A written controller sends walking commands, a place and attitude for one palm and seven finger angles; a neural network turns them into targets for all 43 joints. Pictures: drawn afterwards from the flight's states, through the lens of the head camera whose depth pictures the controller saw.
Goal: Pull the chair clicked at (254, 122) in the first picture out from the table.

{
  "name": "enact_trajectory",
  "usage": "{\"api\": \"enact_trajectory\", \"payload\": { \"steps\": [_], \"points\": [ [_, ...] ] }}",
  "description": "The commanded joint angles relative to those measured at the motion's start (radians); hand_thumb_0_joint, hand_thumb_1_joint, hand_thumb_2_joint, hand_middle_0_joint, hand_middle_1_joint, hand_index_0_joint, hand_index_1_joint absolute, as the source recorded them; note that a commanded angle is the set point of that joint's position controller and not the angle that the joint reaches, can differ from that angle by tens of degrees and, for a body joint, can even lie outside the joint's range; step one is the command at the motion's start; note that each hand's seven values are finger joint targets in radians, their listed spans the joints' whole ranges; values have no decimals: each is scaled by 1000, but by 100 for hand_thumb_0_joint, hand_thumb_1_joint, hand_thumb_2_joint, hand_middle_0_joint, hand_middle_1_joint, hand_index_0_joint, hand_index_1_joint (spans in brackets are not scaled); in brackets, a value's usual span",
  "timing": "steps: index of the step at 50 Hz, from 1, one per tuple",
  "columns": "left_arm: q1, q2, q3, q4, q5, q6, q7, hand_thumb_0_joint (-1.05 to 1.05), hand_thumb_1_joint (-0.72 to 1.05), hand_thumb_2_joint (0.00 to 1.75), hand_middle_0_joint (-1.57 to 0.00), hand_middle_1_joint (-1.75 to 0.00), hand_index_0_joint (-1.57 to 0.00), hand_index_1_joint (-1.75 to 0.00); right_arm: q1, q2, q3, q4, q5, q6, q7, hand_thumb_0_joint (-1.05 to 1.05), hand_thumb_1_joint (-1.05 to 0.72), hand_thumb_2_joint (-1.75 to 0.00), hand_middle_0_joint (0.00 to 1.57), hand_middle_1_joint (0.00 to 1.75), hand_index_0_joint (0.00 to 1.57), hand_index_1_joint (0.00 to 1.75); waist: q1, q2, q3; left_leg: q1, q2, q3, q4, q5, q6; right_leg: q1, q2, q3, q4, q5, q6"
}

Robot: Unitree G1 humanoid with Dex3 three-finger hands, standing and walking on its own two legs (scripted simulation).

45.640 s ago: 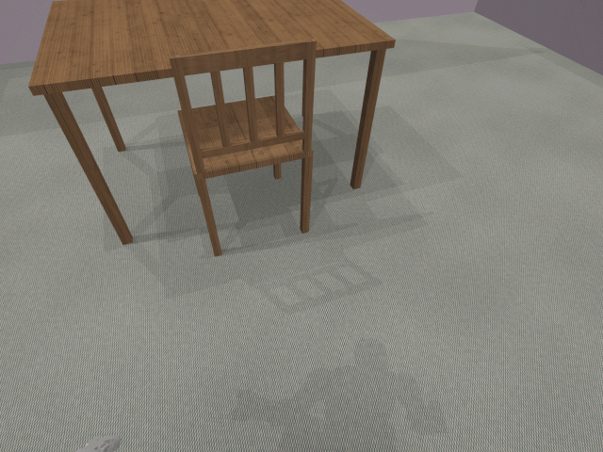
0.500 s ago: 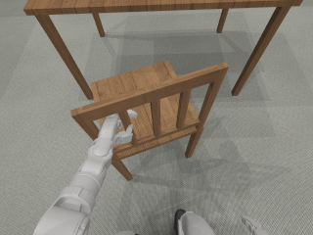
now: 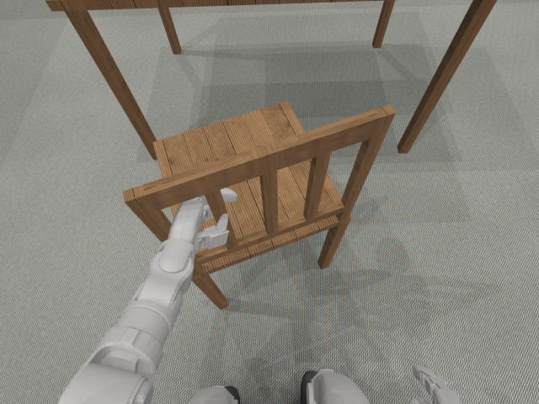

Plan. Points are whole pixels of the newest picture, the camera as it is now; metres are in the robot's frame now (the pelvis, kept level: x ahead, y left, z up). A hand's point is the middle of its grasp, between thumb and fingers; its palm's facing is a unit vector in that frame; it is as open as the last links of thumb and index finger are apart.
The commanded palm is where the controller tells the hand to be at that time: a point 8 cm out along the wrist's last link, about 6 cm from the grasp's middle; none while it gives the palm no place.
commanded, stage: step backward, pulling the chair out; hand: left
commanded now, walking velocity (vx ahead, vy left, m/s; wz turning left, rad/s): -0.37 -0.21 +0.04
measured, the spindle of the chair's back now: (270, 204) +0.44 +0.01 -0.11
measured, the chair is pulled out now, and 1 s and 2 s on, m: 0.41 0.46 0.47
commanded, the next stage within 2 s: none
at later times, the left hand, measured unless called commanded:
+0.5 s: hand (220, 253) +0.33 +0.09 -0.04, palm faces -0.15 -0.96 -0.23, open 5.9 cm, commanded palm +0.32 +0.14 -0.04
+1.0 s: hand (220, 262) +0.31 +0.08 -0.04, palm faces -0.12 -0.97 -0.23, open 5.8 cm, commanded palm +0.30 +0.14 -0.04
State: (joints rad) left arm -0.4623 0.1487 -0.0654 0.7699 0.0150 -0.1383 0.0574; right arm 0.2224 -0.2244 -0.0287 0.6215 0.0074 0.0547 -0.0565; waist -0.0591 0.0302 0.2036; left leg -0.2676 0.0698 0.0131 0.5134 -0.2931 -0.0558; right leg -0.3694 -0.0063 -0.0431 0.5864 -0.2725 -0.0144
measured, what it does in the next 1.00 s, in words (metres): steps on the spot: right foot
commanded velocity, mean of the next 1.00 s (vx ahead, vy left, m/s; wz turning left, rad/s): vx -0.25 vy -0.11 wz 0.04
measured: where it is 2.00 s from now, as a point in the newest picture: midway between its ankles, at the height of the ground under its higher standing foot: outside the picture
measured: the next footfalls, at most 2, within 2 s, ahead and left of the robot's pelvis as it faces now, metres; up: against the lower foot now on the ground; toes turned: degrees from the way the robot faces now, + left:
right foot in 0.02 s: +0.05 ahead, -0.11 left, +0.00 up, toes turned -3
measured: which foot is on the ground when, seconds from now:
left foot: down 0.00-1.00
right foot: up 0.00-0.00, down 0.02-1.00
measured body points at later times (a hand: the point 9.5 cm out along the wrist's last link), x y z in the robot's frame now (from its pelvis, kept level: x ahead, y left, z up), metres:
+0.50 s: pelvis -0.04 -0.01 +0.00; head +0.05 -0.03 +0.44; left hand +0.33 +0.14 -0.03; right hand +0.05 -0.26 -0.14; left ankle -0.03 +0.16 -0.73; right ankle +0.01 -0.11 -0.73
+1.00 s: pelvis -0.06 -0.02 +0.00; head +0.02 -0.04 +0.44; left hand +0.32 +0.14 -0.03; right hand +0.03 -0.28 -0.14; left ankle -0.08 +0.14 -0.73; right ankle +0.01 -0.11 -0.73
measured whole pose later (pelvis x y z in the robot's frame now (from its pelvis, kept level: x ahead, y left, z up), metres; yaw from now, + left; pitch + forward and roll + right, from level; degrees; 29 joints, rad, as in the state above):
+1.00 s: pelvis -0.06 -0.02 +0.00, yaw +0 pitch +1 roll -1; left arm -0.54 0.17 -0.03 0.96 -0.03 -0.11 0.06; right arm 0.22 -0.25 -0.02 0.67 0.05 0.05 -0.10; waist -0.07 0.06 0.16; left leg -0.26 0.08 0.00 0.56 -0.32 -0.05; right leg -0.37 0.03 -0.08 0.49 -0.15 -0.05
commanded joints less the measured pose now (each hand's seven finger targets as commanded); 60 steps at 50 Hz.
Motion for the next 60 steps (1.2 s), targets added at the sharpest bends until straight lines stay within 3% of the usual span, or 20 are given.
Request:
{"api": "enact_trajectory", "payload": {
  "steps": [1,3,4,8,13,16,19,20,24,27,30,34,37,39,40,45,49,52,56,60],
  "points": [
    [-337,90,25,-168,24,-99,-21,0,90,90,-50,-145,-50,-145,76,-137,-47,-44,8,-33,6,0,-90,-90,20,30,20,30,-2,-11,-541,269,130,-41,229,855,51,352,-75,48,-290,617,-47],
    [-344,162,71,-94,10,-120,-20,0,90,90,-50,-145,-50,-145,38,-135,-35,-49,16,-48,-25,0,-90,-90,20,30,20,30,17,-222,-504,-76,-12,-11,362,-59,4,546,-287,180,-178,1252,-156],
    [-317,166,83,-53,3,-107,-18,0,90,90,-50,-145,-50,-145,14,-148,-40,-44,25,-61,-29,0,-90,-90,20,30,20,30,35,-282,-513,-125,-20,-64,409,-201,17,540,-321,162,-143,1249,-140],
    [-276,166,98,-34,-11,-113,-4,0,90,90,-50,-145,-50,-145,-27,-110,4,-33,28,-73,-29,0,-90,-90,20,30,20,30,43,-72,-505,-99,-15,-45,194,-100,11,492,-307,134,-108,990,-152],
    [-224,140,69,-44,-52,-81,2,0,90,90,-50,-145,-50,-145,3,-142,-14,-60,48,-50,-44,0,-90,-90,20,30,20,30,33,-152,-530,106,61,-54,-19,353,45,380,-220,72,-63,716,-56],
    [-243,66,26,-82,-36,-76,-11,0,90,90,-50,-145,-50,-145,26,-170,-35,-69,33,-25,-17,0,-90,-90,20,30,20,30,26,28,-486,186,203,-165,-75,695,138,227,-51,38,-37,226,31],
    [-298,78,22,-136,-14,-64,-18,0,90,90,-50,-145,-50,-145,14,-151,-33,-71,5,-25,-7,0,-90,-90,20,30,20,30,15,232,-467,220,225,-168,-61,761,150,167,-33,26,-28,65,9],
    [-294,81,25,-126,-7,-62,-19,0,90,90,-50,-145,-50,-145,18,-149,-36,-73,5,-25,-3,0,-90,-90,20,30,20,30,17,230,-466,224,228,-159,-54,748,149,166,-31,29,-46,35,5],
    [-272,123,49,-84,-17,-50,-21,0,90,90,-50,-145,-50,-145,38,-158,-41,-85,27,-25,-16,0,-90,-90,20,30,20,30,23,43,-495,141,154,-82,1,490,89,288,-66,49,-152,317,0],
    [-318,158,56,-42,-33,-55,-12,0,90,90,-50,-145,-50,-145,27,-145,-37,-70,44,-35,-38,0,-90,-90,20,30,20,30,18,-157,-514,62,38,4,115,63,33,299,-208,152,-204,490,-32],
    [-299,174,74,44,-45,-41,-6,0,90,90,-50,-145,-50,-145,19,-144,-24,-48,46,-39,-44,0,-90,-90,20,30,20,30,45,-148,-480,-10,20,-37,186,-131,40,260,-260,182,-225,402,-46],
    [-282,160,78,73,-57,-31,-4,0,90,90,-50,-145,-50,-145,43,-149,-16,-27,44,-51,-55,0,-90,-90,20,30,20,30,35,-152,-485,28,44,-64,49,5,50,286,-236,141,-148,441,-53],
    [-317,112,48,32,-53,-41,-13,0,90,90,-50,-145,-50,-145,46,-171,-29,-35,29,-45,-56,0,-90,-90,20,30,20,30,31,7,-480,113,169,-150,-87,423,107,228,-86,55,-50,344,47],
    [-352,107,39,-18,-40,-47,-18,0,90,90,-50,-145,-50,-145,32,-155,-26,-37,14,-40,-48,0,-90,-90,20,30,20,30,31,164,-465,126,206,-168,-65,584,136,212,-70,50,-26,290,38],
    [-353,103,39,-21,-34,-47,-18,0,90,90,-50,-145,-50,-145,35,-150,-26,-41,12,-38,-43,0,-90,-90,20,30,20,30,31,155,-463,129,200,-158,-47,609,126,226,-69,53,-55,291,26],
    [-319,136,53,-7,-46,-34,-12,0,90,90,-50,-145,-50,-145,55,-158,-37,-58,36,-39,-49,0,-90,-90,20,30,20,30,23,-95,-522,77,94,-37,41,327,46,351,-165,112,-130,584,-14],
    [-268,163,71,45,-56,-24,-7,0,90,90,-50,-145,-50,-145,53,-156,-29,-43,42,-38,-53,0,-90,-90,20,30,20,30,35,-111,-510,19,34,-19,75,-42,41,327,-231,159,-185,516,-31],
    [-288,150,64,25,-57,-27,-5,0,90,90,-50,-145,-50,-145,31,-144,-18,-52,46,-34,-54,0,-90,-90,20,30,20,30,36,-119,-511,22,38,-32,56,-34,50,303,-228,142,-183,414,-13],
    [-288,129,53,-17,-46,-33,-2,0,90,90,-50,-145,-50,-145,23,-155,-20,-60,29,-31,-55,0,-90,-90,20,30,20,30,34,53,-489,70,142,-104,-84,318,94,246,-88,50,-77,286,41],
    [-304,129,57,-19,-40,-28,-3,0,90,90,-50,-145,-50,-145,33,-156,-26,-62,21,-30,-50,0,-90,-90,20,30,20,30,39,56,-463,75,170,-122,-63,419,98,244,-71,51,-86,293,19]
  ]
}}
